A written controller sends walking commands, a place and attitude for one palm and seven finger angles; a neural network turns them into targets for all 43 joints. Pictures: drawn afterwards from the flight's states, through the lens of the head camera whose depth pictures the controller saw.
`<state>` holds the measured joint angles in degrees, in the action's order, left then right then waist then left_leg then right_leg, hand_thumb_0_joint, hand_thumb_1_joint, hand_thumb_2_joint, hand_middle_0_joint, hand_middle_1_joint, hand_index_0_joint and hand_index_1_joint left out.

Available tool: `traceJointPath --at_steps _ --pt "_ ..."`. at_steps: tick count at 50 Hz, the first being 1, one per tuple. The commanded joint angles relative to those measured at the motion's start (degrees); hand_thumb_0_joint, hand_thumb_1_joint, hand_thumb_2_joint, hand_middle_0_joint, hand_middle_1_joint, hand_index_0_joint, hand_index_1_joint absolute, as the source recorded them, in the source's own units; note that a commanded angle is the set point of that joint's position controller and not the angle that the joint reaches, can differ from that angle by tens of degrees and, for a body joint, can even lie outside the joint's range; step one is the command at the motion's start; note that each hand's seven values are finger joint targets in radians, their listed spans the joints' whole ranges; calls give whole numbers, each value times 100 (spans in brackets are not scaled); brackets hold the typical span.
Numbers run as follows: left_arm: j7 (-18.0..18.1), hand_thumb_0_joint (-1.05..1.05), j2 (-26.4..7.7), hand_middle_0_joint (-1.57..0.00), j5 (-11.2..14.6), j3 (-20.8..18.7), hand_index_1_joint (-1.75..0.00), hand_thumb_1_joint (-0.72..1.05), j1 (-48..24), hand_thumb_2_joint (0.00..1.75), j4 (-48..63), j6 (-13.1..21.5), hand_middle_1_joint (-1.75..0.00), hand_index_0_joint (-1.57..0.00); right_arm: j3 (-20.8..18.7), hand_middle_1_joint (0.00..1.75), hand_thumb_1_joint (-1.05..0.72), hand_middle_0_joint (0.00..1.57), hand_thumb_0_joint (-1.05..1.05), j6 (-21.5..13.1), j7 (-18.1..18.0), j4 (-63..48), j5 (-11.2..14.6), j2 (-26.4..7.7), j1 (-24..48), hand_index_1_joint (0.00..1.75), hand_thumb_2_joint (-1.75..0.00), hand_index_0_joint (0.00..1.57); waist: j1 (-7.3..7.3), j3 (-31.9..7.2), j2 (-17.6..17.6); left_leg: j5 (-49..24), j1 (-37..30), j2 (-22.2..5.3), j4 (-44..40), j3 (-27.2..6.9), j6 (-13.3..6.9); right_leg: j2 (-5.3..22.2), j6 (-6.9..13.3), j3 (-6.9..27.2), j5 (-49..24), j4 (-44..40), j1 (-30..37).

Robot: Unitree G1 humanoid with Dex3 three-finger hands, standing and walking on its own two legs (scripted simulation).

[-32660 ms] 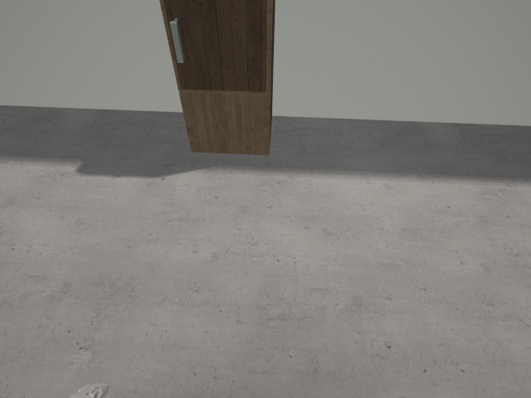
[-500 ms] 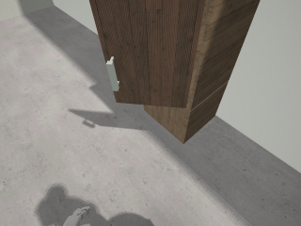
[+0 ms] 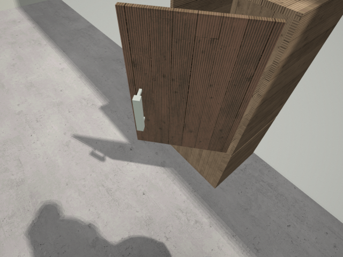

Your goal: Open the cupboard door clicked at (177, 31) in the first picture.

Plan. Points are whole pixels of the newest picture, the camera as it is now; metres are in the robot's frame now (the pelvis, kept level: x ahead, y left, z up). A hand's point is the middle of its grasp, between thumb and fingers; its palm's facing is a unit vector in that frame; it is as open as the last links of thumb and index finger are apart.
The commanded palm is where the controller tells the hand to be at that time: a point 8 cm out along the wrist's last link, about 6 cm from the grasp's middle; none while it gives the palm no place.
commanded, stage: come to a stop and stand still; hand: left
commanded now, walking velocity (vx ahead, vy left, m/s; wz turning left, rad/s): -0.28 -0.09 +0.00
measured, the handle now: (140, 110) +0.61 +0.16 -0.10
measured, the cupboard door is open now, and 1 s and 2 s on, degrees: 40 40 40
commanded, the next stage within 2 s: look again from close up in 1.08 s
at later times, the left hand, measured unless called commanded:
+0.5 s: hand out of the picture +0.09 +0.19 -0.18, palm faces +0.03 -0.98 -0.19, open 7.3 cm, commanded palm none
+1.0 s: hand out of the picture +0.00 +0.15 -0.17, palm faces +0.03 -0.98 -0.18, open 7.3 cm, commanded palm none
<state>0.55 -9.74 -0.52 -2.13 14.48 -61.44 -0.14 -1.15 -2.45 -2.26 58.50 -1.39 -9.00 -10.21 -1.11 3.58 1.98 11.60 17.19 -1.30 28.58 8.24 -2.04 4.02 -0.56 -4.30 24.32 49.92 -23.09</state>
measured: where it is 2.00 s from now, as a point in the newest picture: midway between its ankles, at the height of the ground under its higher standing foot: outside the picture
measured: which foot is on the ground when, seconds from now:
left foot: down 0.00-0.14, up 0.16-0.38, down 0.40-1.00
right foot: up 0.00-0.08, down 0.10-0.42, up 0.44-0.66, down 0.68-1.00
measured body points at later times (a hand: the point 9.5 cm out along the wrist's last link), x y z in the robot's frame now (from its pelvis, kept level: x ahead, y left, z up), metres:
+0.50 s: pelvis +0.01 +0.01 +0.00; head +0.05 +0.03 +0.45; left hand +0.09 +0.25 -0.16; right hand +0.06 -0.24 -0.14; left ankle +0.00 +0.11 -0.73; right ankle +0.01 -0.11 -0.71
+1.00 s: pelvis -0.01 -0.02 +0.01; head +0.01 -0.02 +0.46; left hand +0.00 +0.20 -0.16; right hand -0.01 -0.25 -0.15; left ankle +0.00 +0.11 -0.73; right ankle -0.05 -0.13 -0.73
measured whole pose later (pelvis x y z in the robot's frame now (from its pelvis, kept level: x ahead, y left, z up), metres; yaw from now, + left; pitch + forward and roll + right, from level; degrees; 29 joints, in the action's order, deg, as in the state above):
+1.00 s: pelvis -0.01 -0.02 +0.01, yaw +0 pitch -1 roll +0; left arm 1.3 -9.3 -0.1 -0.4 14.5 -64.2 -0.6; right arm -1.1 0.6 -1.8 65.2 -0.7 -9.4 -15.1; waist 0.5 2.0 1.0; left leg 12.9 11.3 -1.8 25.1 2.3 1.0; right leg -0.1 0.8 -1.3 17.2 24.7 -6.7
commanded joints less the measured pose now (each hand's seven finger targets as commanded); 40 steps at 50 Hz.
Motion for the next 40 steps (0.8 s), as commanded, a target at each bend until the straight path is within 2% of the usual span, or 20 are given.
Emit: traceJointPath --at_steps 1,3,5,7,9,11,14,18,19,20,21,23,25,28,31,33,34,35,37,40 --pt "48 0 -339 -20 -56 -77 -30 90 711 90 186 -85 -30 -20 -235 30 -90 20 0 173 -55 -85 42 -1012 -168 30 -90 20 -31 -657 -834 -2297 -153 -1605 -652 -943 -592 -98 -46 13 -686 -1174 941" --pt "49 0 -532 -20 -99 -159 -30 90 712 90 334 -107 -30 -20 -298 30 -90 20 0 261 -51 -132 48 -1039 -125 30 -90 20 -95 -437 -681 -1843 116 -1409 -358 -937 -387 -66 77 183 -1670 -1667 1057" --pt "49 0 -841 -20 -146 -200 -30 90 430 90 553 -114 -30 -20 -341 30 -90 20 0 334 -18 -188 78 -915 -221 30 -90 20 25 -393 -244 -632 179 -785 145 -632 -36 419 368 783 -3013 -1945 814" --pt "80 0 -1119 -20 -139 -245 -30 90 251 90 621 -46 -30 -20 -307 30 -90 20 0 436 19 -179 94 -513 -493 30 -90 20 120 -655 1288 1226 268 80 1550 -135 333 1420 1037 1678 -4275 -2722 969" --pt "145 0 -1057 -20 -111 -236 -30 90 113 90 642 -23 -30 -20 -313 30 -90 20 0 494 18 -221 113 -558 -161 30 -90 20 -29 -585 1051 2315 707 133 3025 -752 322 1660 1504 1796 -5366 -2788 1171" --pt "187 0 -1077 -20 -109 -252 -30 90 -78 90 689 -5 -30 -20 -269 30 -90 20 0 500 26 -214 141 -496 -120 30 -90 20 20 -746 643 2237 942 122 3046 -871 392 1502 1430 1388 -5810 -2552 1724" --pt "206 0 -1114 -20 -103 -281 -30 90 -185 90 728 -16 -30 -20 -218 30 -90 20 0 488 51 -168 133 -428 -201 30 -90 20 3 -849 706 1847 654 133 1856 -667 475 1280 1239 1093 -5769 -2421 2051" --pt "176 0 -1080 -20 -16 -259 -30 90 -265 90 659 -47 -30 -20 -205 30 -90 20 0 420 62 5 107 -490 -662 30 -90 20 176 -932 511 40 -526 42 -535 -573 398 948 739 904 -4553 -1962 1704" --pt "143 0 -917 -20 28 -228 -30 90 -219 90 719 -72 -30 -20 -245 30 -90 20 0 372 58 -25 68 -754 -679 30 -90 20 152 -993 -224 -1247 -1093 -597 -763 -1139 151 562 396 618 -3340 -1703 1075" --pt "119 0 -648 -20 37 -163 -30 90 -192 90 822 -109 -30 -20 -282 30 -90 20 0 343 39 -166 22 -1135 -597 30 -90 20 97 -837 -1326 -2822 -933 -1641 -838 -2185 -403 8 26 194 -1310 -1332 557" --pt "132 0 -631 -20 10 -137 -30 90 -387 90 902 -159 -30 -20 -280 30 -90 20 0 368 14 -239 -10 -1221 -508 30 -90 20 187 -530 -1334 -2858 -437 -2012 -1026 -2303 -871 -258 -8 229 585 -535 467" --pt "116 0 -661 -20 -13 -171 -30 90 -571 90 846 -250 -30 -20 -200 30 -90 20 0 302 -93 -248 -46 -1044 -344 30 -90 20 135 -221 -1561 -3100 -161 -1740 -1022 -2138 -985 -291 31 696 766 437 204" --pt "81 0 -575 -20 2 -167 -30 90 -410 90 696 -245 -30 -20 -158 30 -90 20 0 282 -101 -290 -42 -979 -167 30 -90 20 14 -288 -1173 -2780 -360 -1440 -929 -1713 -835 -309 21 651 482 394 225" --pt "46 0 -459 -20 6 -74 -30 90 -516 90 656 -166 -30 -20 -208 30 -90 20 0 247 -75 -161 -18 -1045 -416 30 -90 20 157 -548 -963 -2861 -928 -1296 -851 -1584 -712 -290 -16 361 296 -852 531" --pt "71 0 -493 -20 12 -61 -30 90 -48 90 428 -92 -30 -20 -243 30 -90 20 0 244 -43 -28 64 -1037 -453 30 -90 20 30 -805 -853 -2289 -971 -1068 -513 -1401 -438 -304 -7 247 -967 -2350 1354" --pt "109 0 -818 -20 -24 -72 -30 90 37 90 330 21 -30 -20 -218 30 -90 20 0 229 3 -24 128 -745 -524 30 -90 20 155 -712 29 -901 -437 -491 -181 -1021 73 370 261 1125 -2396 -2954 1808" --pt "102 0 -949 -20 -16 -43 -30 90 -96 90 341 33 -30 -20 -180 30 -90 20 0 251 53 -33 132 -646 -502 30 -90 20 230 -497 140 -12 -551 -252 -288 -822 223 760 417 1267 -2217 -3035 1317" --pt "97 0 -938 -20 -24 -34 -30 90 -166 90 321 36 -30 -20 -164 30 -90 20 0 251 77 10 90 -574 -493 30 -90 20 270 -442 128 -506 -736 -163 -334 -781 234 634 423 1141 -2647 -2850 1171" --pt "125 0 -787 -20 -3 -3 -30 90 -109 90 229 85 -30 -20 -168 30 -90 20 0 257 50 136 80 -658 -594 30 -90 20 244 -616 748 -668 -917 -301 -296 -786 220 401 343 979 -2700 -2843 1296" --pt "123 0 -695 -20 19 39 -30 90 -34 90 152 71 -30 -20 -127 30 -90 20 0 236 47 298 76 -666 -579 30 -90 20 208 -266 171 -761 -923 -400 -514 -908 190 266 261 951 -2105 -2957 1114"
